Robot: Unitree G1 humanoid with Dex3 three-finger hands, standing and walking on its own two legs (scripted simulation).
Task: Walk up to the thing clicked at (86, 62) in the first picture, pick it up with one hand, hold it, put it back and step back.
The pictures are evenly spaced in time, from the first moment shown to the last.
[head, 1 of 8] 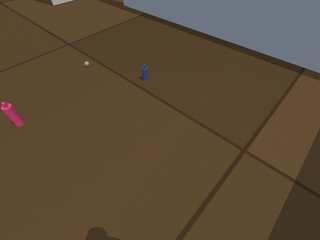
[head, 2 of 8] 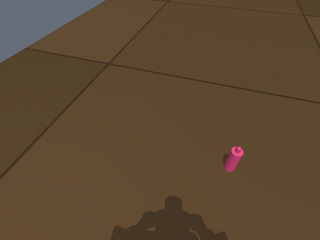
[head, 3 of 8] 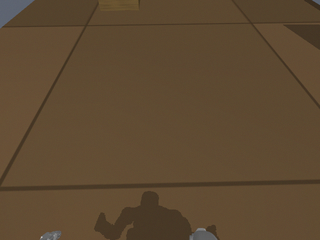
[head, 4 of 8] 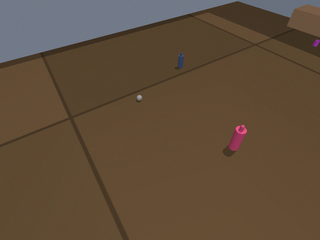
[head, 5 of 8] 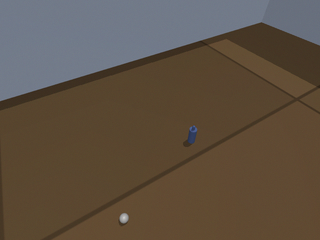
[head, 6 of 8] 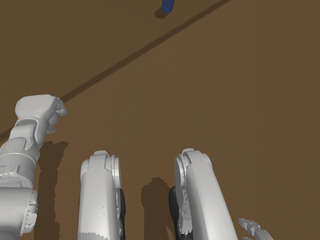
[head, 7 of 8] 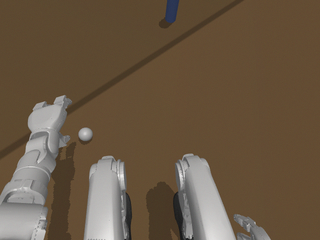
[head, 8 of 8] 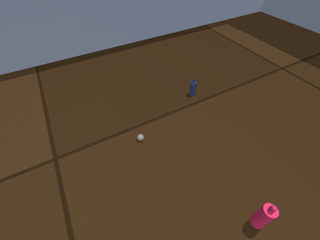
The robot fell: no
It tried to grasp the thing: yes
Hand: left
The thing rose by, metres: 0.69
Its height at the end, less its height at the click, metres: +0.00
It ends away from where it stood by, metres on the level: 0.01
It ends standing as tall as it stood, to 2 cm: yes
